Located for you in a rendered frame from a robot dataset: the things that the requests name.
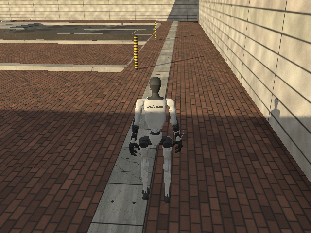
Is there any right robot hand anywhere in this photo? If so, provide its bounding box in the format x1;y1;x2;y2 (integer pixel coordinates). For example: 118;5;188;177
172;140;183;153

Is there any left robot upper arm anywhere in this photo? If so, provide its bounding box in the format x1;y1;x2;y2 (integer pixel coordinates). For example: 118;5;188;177
134;98;145;126

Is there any right robot forearm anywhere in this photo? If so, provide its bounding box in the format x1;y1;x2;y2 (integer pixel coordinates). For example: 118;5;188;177
172;118;181;141

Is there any robot torso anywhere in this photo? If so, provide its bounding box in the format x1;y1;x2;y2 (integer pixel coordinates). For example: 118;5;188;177
144;96;167;146

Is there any left robot forearm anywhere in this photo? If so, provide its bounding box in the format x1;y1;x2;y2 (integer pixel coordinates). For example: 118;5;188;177
130;119;139;143

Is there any right robot upper arm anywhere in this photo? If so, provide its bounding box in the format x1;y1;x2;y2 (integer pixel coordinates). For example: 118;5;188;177
166;98;177;125

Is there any left robot hand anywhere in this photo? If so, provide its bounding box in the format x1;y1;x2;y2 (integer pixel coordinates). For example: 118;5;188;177
129;142;140;156

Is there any left robot shin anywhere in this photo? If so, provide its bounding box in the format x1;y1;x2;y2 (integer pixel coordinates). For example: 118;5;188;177
141;161;149;193

